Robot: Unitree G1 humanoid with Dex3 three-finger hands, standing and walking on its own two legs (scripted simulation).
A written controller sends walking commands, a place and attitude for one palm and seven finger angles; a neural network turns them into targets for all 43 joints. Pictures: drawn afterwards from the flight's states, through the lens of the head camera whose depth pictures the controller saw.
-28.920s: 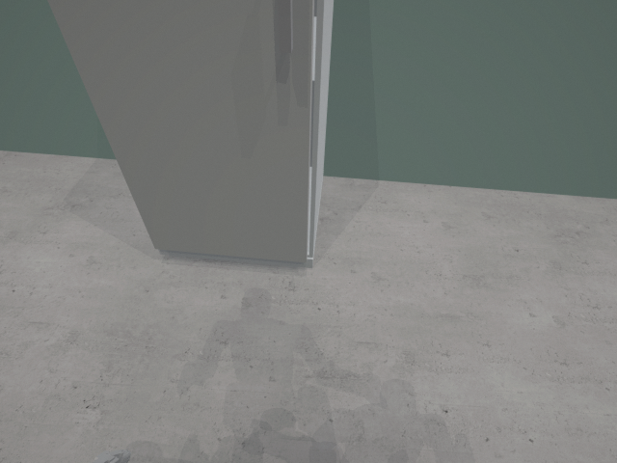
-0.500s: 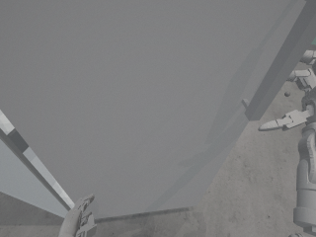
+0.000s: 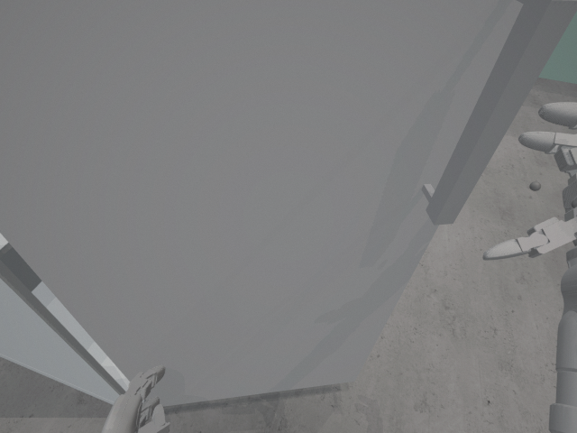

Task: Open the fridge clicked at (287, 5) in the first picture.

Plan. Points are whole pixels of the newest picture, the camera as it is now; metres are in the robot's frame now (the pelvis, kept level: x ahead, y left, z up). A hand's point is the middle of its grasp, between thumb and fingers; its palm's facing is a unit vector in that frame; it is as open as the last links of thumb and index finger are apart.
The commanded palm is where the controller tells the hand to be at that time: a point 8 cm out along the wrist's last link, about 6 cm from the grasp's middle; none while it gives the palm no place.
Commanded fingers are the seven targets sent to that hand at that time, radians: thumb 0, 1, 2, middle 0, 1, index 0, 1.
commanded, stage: slip the hand off the handle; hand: right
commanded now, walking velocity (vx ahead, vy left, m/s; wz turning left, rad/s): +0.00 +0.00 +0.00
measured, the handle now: (472, 123) +0.39 -0.17 +0.28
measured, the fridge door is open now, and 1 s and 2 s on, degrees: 64 64 64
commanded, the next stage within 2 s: draw the hand back to the body in 0.52 s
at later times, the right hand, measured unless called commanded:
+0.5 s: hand out of the picture +0.24 -0.24 +0.24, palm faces +0.25 +0.94 -0.23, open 14.7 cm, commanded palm +0.19 -0.28 +0.24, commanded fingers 0.00 0.55 -0.20 0.25 1.15 0.25 1.15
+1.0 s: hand out of the picture +0.22 -0.26 +0.21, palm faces +0.16 +0.98 -0.10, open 14.7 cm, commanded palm +0.17 -0.29 +0.22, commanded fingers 0.00 0.55 -0.20 0.25 1.15 0.25 1.15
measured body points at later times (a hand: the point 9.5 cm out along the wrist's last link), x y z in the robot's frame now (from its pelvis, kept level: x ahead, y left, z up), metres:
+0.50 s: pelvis +0.00 +0.01 +0.00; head -0.01 +0.03 +0.45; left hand +0.22 +0.22 -0.07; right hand +0.22 -0.29 +0.25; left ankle +0.03 +0.14 -0.73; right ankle -0.03 -0.12 -0.73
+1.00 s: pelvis +0.00 +0.01 +0.00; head -0.05 +0.04 +0.45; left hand +0.22 +0.22 -0.05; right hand +0.21 -0.31 +0.22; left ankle +0.03 +0.14 -0.73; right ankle -0.03 -0.12 -0.73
